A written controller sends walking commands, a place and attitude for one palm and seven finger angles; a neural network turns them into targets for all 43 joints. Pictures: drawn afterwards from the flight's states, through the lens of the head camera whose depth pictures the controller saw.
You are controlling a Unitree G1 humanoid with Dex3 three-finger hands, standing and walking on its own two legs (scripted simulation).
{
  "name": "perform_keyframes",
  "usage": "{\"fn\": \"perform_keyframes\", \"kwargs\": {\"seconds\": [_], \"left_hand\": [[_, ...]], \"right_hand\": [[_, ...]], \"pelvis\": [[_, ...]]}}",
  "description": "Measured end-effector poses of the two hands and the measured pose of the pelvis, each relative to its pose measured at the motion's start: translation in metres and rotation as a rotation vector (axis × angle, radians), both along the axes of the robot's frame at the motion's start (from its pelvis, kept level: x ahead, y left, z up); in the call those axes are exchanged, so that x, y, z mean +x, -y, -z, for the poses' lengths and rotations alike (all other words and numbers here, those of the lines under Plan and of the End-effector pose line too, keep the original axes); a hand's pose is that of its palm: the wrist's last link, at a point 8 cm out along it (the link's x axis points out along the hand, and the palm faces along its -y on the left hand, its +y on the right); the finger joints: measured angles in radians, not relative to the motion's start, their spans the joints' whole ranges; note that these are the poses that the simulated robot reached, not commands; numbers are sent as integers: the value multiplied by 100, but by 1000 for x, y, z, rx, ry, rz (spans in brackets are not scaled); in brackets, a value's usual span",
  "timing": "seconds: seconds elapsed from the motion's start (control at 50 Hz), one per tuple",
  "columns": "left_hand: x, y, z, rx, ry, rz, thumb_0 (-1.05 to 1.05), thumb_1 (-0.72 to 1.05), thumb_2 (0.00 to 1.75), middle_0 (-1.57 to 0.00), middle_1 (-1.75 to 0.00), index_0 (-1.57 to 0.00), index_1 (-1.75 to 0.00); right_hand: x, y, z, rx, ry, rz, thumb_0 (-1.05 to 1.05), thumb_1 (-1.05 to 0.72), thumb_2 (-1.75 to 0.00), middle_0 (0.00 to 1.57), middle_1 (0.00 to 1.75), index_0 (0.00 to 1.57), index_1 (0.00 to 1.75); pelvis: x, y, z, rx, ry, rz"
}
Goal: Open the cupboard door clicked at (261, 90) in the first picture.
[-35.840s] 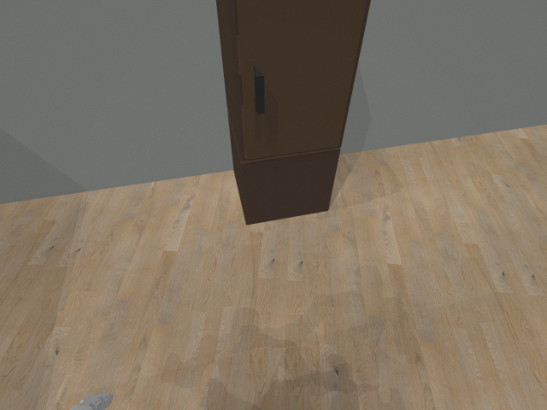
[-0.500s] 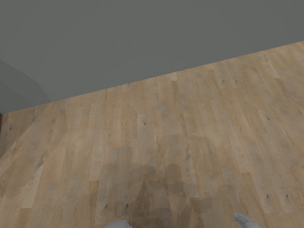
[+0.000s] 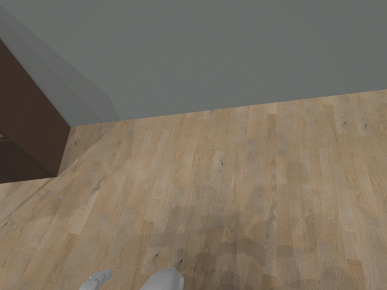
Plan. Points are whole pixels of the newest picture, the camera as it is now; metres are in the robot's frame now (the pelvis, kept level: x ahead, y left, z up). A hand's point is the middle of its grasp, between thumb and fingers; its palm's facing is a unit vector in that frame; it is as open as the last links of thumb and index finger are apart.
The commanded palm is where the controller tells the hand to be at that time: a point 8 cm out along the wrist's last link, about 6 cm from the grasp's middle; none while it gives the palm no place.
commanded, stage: turn to face it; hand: left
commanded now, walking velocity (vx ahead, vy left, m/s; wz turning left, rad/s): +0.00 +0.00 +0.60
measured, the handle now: out of the picture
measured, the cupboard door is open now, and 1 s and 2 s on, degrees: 47 47 47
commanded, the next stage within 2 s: take the last steps up to it in 1.24 s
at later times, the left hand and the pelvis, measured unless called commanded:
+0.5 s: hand out of the picture +0.03 +0.24 -0.17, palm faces +0.33 -0.91 -0.25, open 7.4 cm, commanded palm none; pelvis +0.02 +0.01 +0.00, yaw +17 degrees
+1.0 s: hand out of the picture +0.02 +0.15 -0.14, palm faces +0.57 -0.78 -0.26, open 7.3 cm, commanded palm none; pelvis +0.06 -0.05 +0.01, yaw +36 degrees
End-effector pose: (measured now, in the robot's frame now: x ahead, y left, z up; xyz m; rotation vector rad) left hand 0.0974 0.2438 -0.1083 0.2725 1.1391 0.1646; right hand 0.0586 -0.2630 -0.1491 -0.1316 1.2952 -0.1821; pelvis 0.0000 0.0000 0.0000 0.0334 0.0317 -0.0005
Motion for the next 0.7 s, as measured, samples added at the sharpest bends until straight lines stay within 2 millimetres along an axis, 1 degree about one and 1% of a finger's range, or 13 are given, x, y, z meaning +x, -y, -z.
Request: {"fn": "perform_keyframes", "kwargs": {"seconds": [0.1, 0.16, 0.24, 0.3, 0.32, 0.36, 0.42, 0.48, 0.54, 0.62, 0.7], "left_hand": [[-33, 15, 3, -36, -62, -89, 1, 90, 90, -20, -30, -21, -30], [-55, 13, 8, -46, -84, -159, 1, 91, 90, -20, -30, -21, -30], [-87, 2, 21, -61, -123, -247, 0, 91, 90, -20, -30, -21, -30], [-110, -12, 38, -75, -155, -306, 1, 91, 90, -20, -30, -21, -30], [-116, -17, 44, -79, -168, -324, 1, 91, 90, -20, -30, -21, -30], [-121, -25, 47, -74, -189, -350, 1, 91, 90, -20, -30, -21, -30], [-114, -34, 41, -67, -163, -376, 1, 91, 90, -20, -30, -20, -30], [-99, -39, 29, -63, -102, -384, 1, 91, 90, -20, -30, -20, -30], [-83, -40, 20, -53, -43, -390, 1, 91, 90, -20, -30, -20, -30], [-64, -34, 11, -36, 8, -397, 1, 91, 90, -20, -30, -20, -30], [-49, -19, 5, -12, 48, -408, 1, 91, 90, -20, -30, -20, -30]], "right_hand": [[30, 5, -12, -3, 1, -75, 1, -91, -90, 20, 30, 20, 30], [56, 0, -16, -13, 13, -144, 1, -91, -90, 20, 30, 20, 30], [100, -19, -19, -29, 64, -246, 1, -91, -90, 20, 30, 20, 30], [132, -39, -20, -46, 139, -316, 1, -91, -90, 20, 30, 20, 30], [140, -45, -21, -51, 167, -334, 0, -91, -90, 20, 30, 20, 30], [150, -54, -26, -56, 199, -364, 0, -91, -90, 20, 30, 20, 30], [151, -61, -33, -67, 201, -390, 0, -91, -90, 20, 30, 20, 30], [147, -63, -36, -68, 173, -411, 0, -91, -90, 20, 30, 20, 30], [141, -61, -34, -57, 135, -425, 0, -90, -90, 20, 30, 21, 30], [133, -51, -27, -37, 83, -431, 0, -90, -90, 21, 30, 21, 30], [132, -32, -12, -18, 32, -433, 0, -90, -90, 21, 30, 21, 30]], "pelvis": [[7, 9, -8, 19, 3, -71], [11, 10, -7, 18, 7, -115], [14, 5, -1, 8, 15, -172], [18, -5, 11, -7, 19, -209], [18, -8, 15, -6, 20, -223], [17, -10, 15, -7, 25, -239], [18, -12, 9, -22, 27, -266], [19, -12, 2, -34, 26, -294], [22, -7, -3, -40, 20, -322], [29, 4, -4, -41, 12, -362], [38, 22, 1, -32, 4, -408]]}}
